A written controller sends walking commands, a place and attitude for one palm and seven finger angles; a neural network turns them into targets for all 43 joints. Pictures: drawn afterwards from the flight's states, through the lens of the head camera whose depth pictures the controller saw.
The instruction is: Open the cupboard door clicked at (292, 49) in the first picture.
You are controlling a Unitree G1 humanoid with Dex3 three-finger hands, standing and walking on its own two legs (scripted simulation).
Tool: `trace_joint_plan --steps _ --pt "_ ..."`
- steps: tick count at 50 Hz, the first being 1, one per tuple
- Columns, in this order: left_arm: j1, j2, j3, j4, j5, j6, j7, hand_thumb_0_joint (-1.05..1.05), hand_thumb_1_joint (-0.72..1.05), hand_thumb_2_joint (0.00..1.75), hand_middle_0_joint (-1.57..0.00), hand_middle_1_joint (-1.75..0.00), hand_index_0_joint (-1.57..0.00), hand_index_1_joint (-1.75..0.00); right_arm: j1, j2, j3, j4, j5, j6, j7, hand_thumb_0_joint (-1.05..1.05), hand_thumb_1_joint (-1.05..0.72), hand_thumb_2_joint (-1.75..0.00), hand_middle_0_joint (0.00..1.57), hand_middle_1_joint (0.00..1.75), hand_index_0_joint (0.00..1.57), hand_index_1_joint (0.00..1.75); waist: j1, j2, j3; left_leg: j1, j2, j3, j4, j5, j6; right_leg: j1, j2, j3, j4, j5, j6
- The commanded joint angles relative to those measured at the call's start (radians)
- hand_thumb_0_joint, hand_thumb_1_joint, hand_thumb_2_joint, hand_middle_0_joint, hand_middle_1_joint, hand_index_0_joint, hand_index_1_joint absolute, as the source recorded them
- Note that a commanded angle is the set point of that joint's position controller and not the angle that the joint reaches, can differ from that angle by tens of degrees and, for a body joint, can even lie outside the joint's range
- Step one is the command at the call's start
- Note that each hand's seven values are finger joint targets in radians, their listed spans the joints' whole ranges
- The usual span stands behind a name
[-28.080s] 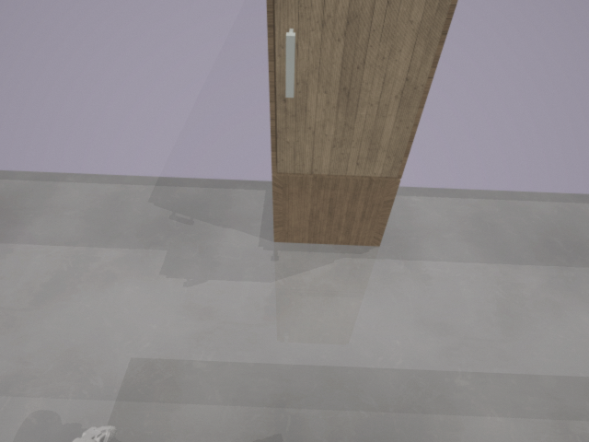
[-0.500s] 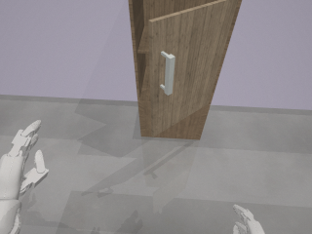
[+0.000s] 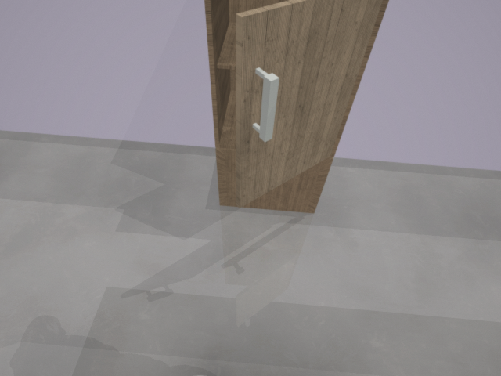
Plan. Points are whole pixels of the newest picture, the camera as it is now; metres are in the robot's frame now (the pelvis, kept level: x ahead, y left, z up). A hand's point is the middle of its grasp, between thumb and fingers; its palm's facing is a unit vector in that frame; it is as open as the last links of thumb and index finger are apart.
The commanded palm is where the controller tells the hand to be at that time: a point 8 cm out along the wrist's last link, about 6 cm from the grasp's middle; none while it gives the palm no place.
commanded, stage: let the arm hang, fingers relaxed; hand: left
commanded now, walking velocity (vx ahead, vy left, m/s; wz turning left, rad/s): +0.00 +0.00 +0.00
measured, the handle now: (262, 105) +0.66 +0.02 +0.05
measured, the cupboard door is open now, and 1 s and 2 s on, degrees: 41 41 41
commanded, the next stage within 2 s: look to check the result in 0.54 s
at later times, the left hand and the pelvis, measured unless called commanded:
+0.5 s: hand out of the picture +0.06 +0.18 -0.17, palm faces +0.01 -0.98 -0.21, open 7.4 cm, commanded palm none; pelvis +0.02 -0.01 +0.00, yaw -1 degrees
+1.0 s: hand out of the picture +0.03 +0.18 -0.17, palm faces +0.02 -0.97 -0.23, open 7.4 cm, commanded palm none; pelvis +0.03 -0.01 +0.00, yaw -1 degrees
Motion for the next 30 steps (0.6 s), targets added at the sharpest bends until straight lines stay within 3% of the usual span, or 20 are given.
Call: trace_joint_plan --steps 1,4,10,14,20,30 --pt "-0.004 0.131 0.029 -0.044 0.001 -0.031 0.016 0.0 0.9 0.9 -0.2 -0.3 -0.2 -0.3 0.01 -0.139 -0.027 -0.043 0.002 -0.02 -0.015 0.0 -0.9 -0.9 0.2 0.3 0.2 0.3 -0.018 0.024 -0.013 0.043 0.084 -0.092 -0.113 -0.141 0.031 -0.093 -0.103 0.127 -0.136 -0.157 -0.048" --pt "-0.005 0.126 0.027 -0.041 0.002 -0.03 0.018 0.0 0.9 0.9 -0.2 -0.3 -0.2 -0.3 0.007 -0.125 -0.027 -0.035 0.001 -0.021 -0.013 0.0 -0.9 -0.9 0.2 0.3 0.2 0.3 -0.016 -0.007 0.007 0.032 0.086 -0.093 -0.124 -0.139 0.033 -0.094 -0.104 0.125 -0.131 -0.146 -0.044" --pt "-0.019 0.124 0.028 -0.05 0.001 -0.038 0.022 0.0 0.9 0.9 -0.2 -0.3 -0.2 -0.3 -0.003 -0.107 -0.024 -0.026 0.001 -0.029 -0.01 0.0 -0.9 -0.9 0.2 0.3 0.2 0.3 -0.014 -0.033 -0.015 0.058 0.084 -0.08 -0.113 -0.039 0.031 -0.07 -0.11 0.125 -0.126 -0.082 -0.038" --pt "-0.042 0.125 0.028 -0.058 0.001 -0.038 0.024 0.0 0.9 0.9 -0.2 -0.3 -0.2 -0.3 -0.017 -0.1 -0.018 -0.017 0.001 -0.032 -0.009 0.0 -0.9 -0.9 0.2 0.3 0.2 0.3 -0.012 -0.009 0.005 0.056 0.088 -0.076 -0.119 0.009 0.028 -0.06 -0.113 0.121 -0.123 -0.041 -0.034" --pt "-0.067 0.132 0.034 -0.066 -0.001 -0.043 0.024 0.0 0.9 0.9 -0.2 -0.3 -0.2 -0.3 -0.039 -0.11 -0.016 -0.018 0.0 -0.039 -0.01 0.0 -0.9 -0.9 0.2 0.3 0.2 0.3 -0.009 0.019 -0.026 0.075 0.089 -0.074 -0.119 0.069 0.024 -0.013 -0.119 0.12 -0.127 0.021 -0.032" --pt "-0.082 0.125 0.033 -0.067 -0.003 -0.044 0.023 0.0 0.9 0.9 -0.2 -0.3 -0.2 -0.3 -0.043 -0.112 -0.014 -0.017 0.001 -0.038 -0.014 0.0 -0.9 -0.9 0.2 0.3 0.2 0.3 -0.013 0.021 -0.039 0.1 0.089 -0.064 -0.114 0.102 0.017 0.011 -0.12 0.122 -0.144 0.063 -0.031"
